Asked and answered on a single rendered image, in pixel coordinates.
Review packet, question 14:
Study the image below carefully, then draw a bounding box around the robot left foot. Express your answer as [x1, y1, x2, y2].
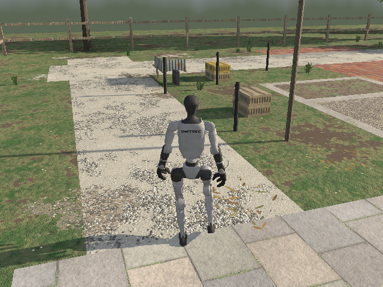
[179, 231, 187, 246]

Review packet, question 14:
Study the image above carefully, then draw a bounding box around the right robot upper arm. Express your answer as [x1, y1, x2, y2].
[204, 121, 219, 155]

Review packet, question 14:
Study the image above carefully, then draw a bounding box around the robot right forearm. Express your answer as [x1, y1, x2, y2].
[213, 146, 226, 174]

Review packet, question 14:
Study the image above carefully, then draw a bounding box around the robot right hand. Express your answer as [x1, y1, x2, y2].
[212, 172, 227, 187]

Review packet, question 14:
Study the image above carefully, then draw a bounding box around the robot left forearm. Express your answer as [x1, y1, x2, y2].
[158, 145, 169, 169]

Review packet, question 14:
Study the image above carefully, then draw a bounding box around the left robot upper arm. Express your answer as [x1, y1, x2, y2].
[163, 121, 179, 154]

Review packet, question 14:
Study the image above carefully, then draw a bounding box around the robot left shin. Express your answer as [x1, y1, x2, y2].
[175, 200, 186, 238]

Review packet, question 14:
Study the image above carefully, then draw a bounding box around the robot left hand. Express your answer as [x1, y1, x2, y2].
[157, 167, 171, 180]

